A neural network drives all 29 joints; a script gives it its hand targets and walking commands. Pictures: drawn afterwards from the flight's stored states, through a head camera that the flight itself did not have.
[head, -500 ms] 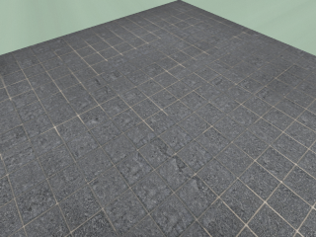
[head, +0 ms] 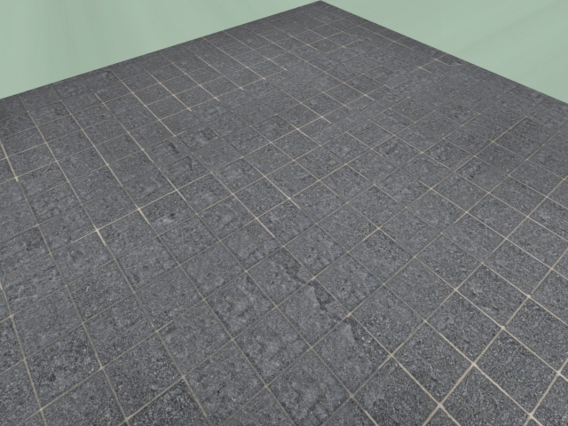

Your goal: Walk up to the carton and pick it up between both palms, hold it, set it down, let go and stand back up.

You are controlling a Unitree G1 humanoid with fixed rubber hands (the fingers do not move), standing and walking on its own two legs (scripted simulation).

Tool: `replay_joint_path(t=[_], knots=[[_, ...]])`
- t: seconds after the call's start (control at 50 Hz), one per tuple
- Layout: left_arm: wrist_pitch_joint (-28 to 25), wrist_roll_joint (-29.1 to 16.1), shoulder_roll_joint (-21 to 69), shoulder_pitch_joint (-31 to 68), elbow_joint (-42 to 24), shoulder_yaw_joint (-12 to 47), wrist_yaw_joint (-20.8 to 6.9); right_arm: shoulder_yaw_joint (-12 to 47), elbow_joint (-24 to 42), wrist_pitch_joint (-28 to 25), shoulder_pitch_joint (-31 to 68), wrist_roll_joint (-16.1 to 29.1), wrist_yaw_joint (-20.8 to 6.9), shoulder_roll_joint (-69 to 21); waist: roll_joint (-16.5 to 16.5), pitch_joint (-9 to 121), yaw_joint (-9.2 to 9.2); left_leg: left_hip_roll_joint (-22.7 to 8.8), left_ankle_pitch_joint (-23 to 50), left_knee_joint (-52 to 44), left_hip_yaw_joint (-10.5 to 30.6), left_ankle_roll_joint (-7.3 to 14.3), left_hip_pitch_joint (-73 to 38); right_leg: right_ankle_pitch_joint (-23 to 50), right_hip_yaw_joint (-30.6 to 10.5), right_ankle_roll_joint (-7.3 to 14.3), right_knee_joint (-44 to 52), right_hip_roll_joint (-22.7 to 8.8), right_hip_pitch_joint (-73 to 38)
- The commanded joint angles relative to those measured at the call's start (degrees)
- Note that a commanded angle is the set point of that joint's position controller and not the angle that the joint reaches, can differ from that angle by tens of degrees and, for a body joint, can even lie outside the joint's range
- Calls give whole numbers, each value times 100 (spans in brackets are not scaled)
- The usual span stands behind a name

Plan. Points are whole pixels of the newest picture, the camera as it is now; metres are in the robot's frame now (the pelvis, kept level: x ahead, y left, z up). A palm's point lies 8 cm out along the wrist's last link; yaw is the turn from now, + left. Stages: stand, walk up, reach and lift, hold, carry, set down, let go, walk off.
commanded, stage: stand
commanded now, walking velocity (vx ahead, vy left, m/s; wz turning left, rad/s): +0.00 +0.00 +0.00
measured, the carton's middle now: out of the picture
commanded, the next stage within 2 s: walk up in 1.32 s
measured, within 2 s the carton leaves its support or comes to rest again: neither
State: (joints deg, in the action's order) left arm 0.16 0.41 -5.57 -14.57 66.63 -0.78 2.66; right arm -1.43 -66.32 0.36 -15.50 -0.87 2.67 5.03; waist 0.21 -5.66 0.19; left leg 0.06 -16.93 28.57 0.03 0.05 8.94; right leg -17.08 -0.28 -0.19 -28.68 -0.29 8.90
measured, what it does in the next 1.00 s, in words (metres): stands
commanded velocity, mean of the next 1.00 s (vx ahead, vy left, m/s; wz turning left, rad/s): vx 0.00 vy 0.00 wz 0.00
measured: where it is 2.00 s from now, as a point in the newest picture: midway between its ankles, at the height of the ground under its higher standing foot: outside the picture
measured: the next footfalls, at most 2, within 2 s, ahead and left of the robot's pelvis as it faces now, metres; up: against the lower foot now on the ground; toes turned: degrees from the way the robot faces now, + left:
right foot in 1.78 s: +0.05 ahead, -0.21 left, +0.00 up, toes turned -24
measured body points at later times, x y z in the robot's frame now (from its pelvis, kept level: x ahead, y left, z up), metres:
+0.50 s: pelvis +0.00 +0.00 +0.00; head +0.01 +0.00 +0.45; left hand -0.02 +0.20 -0.16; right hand -0.03 -0.20 -0.17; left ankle -0.01 +0.12 -0.74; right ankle -0.02 -0.12 -0.74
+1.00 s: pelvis -0.01 -0.01 +0.00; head +0.01 -0.01 +0.45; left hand -0.03 +0.19 -0.16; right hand -0.04 -0.20 -0.17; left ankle -0.01 +0.12 -0.74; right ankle -0.02 -0.12 -0.74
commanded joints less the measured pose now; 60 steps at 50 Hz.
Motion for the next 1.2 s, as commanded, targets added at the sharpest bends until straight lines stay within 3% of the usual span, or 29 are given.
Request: replay_joint_path(t=[0.0,0.02,0.04,0.06,0.08,0.1,0.16,0.2,0.28,0.32,0.44,0.46,0.5,0.54,0.56,0.62,0.66,0.7,0.74,0.8,0.92,0.96,0.98,1.02,1.04,1.06,1.12,1.16,1.18], knots=[[-45,11,-423,-478,-12,-57,65,-62,48,-57,-421,-3,34,481,-103,34,-11,-396,1087,-600,335,128,215,1258,-374,270,585,-411,32],[-47,26,-370,-481,-56,-63,58,-78,-2,-50,-457,1,29,521,91,52,0,-398,1131,-594,340,148,219,1311,-338,220,570,-398,-12],[-51,-1,-600,-353,-88,-103,55,-47,-9,-50,-456,-3,38,413,-82,-33,-34,-403,1169,-642,387,141,267,1292,-266,212,577,-365,39],[-52,-5,-432,-248,-15,-69,64,-43,-8,-70,-460,-8,30,439,-26,48,-95,-407,1253,-629,373,129,105,1259,-340,216,591,-373,25],[-61,3,-335,-410,-4,-53,53,-70,21,-83,-381,-13,19,503,-98,161,-25,-446,1365,-597,392,151,9,1364,-334,220,605,-371,14],[-56,-3,-380,-479,27,-62,57,-95,-6,-92,-392,-24,11,531,57,210,-21,-413,1290,-601,359,136,-48,1279,-350,210,590,-352,41],[-47,15,-496,-498,67,-90,64,-26,-72,-61,-461,-11,46,339,-58,23,-1,-429,1224,-632,382,130,118,1210,-309,221,668,-346,35],[-63,10,-359,-343,49,-57,52,-66,-51,-47,-360,13,52,533,119,96,-23,-432,1268,-695,371,141,92,1348,-358,230,662,-395,-43],[-35,-8,-400,-508,119,-47,44,-8,-87,-51,-448,46,49,391,-23,-175,-7,-448,1074,-737,389,104,178,1213,-334,218,691,-387,75],[-30,27,-352,-601,174,-41,56,-22,-175,-40,-569,4,58,458,163,-157,-11,-444,1113,-770,331,97,187,1105,-359,210,702,-374,29],[-41,5,-408,-438,104,-29,63,16,-111,-48,-554,36,37,334,-64,-230,-84,-442,984,-786,395,122,182,1002,-329,199,783,-383,146],[-33,-14,-450,-517,120,-61,57,25,-144,-53,-500,-3,30,325,-131,-252,-8,-460,993,-780,379,100,190,914,-311,187,819,-335,156],[-44,-23,-209,-558,123,25,72,13,-111,-53,-478,18,31,365,94,-309,-7,-438,934,-811,365,120,261,1035,-395,205,797,-399,126],[-41,-13,-441,-561,110,-44,50,19,-145,-76,-573,2,36,377,-50,-113,7,-460,943,-871,423,135,247,974,-357,234,776,-361,-21],[-43,8,-367,-522,92,-42,43,-1,-162,-80,-561,18,28,484,190,-229,15,-422,878,-856,365,113,351,1058,-379,217,740,-379,-42],[-40,5,-330,-679,179,-15,27,28,-153,-96,-646,0,30,353,-10,-121,-2,-433,913,-853,354,100,184,913,-367,233,783,-363,38],[-46,2,-330,-605,133,-22,25,24,-137,-69,-625,-1,32,381,138,-107,25,-433,932,-810,330,81,187,940,-378,212,800,-377,98],[-35,-22,-261,-609,121,15,20,36,-101,-40,-628,33,37,364,-190,-283,-18,-449,875,-818,369,99,294,879,-317,201,829,-363,226],[-38,-6,-307,-607,114,-3,38,1,-58,-47,-616,29,35,397,-213,-128,-27,-429,830,-809,370,102,216,804,-337,205,892,-323,182],[-92,-20,-280,-565,39,5,49,-6,-132,-44,-655,12,23,346,201,-91,-43,-436,891,-821,341,91,130,870,-411,247,885,-378,256],[-121,31,-425,-648,43,-57,50,42,-174,-87,-689,-8,29,204,195,127,-1,-487,1111,-746,326,116,177,1235,-473,312,791,-410,-91],[-96,7,-231,-695,96,-8,39,-31,-142,-92,-688,14,45,387,-101,-22,-40,-460,1123,-768,337,78,96,1315,-410,289,806,-377,83],[-104,4,-198,-663,71,-4,24,-4,-147,-76,-643,14,63,378,27,-156,17,-471,1107,-756,322,85,165,1274,-406,260,808,-391,155],[-76,-2,-360,-585,43,-41,45,31,-120,-80,-683,4,15,223,-188,-197,-76,-477,971,-798,343,72,218,1063,-380,263,836,-346,215],[-90,-1,-276,-662,35,-38,40,40,-125,-67,-565,-2,27,242,162,-169,5,-447,972,-756,289,81,232,1115,-426,261,832,-364,175],[-97,14,-307,-656,61,-32,29,45,-117,-71,-575,12,35,195,-18,-275,-30,-489,1036,-804,330,47,264,1068,-411,274,861,-351,148],[-101,9,-186,-703,31,20,37,29,-152,-64,-655,26,20,349,-64,-250,-8,-516,978,-836,333,71,295,1150,-397,282,852,-383,131],[-95,9,-325,-669,28,3,47,-15,-138,-58,-653,12,16,441,-55,-129,-90,-494,1012,-803,313,28,106,1033,-486,300,928,-387,181],[-86,-8,-256,-693,0,3,41,13,-110,-65,-603,32,17,328,63,-42,-36,-470,978,-770,269,24,76,1030,-427,280,948,-370,232]])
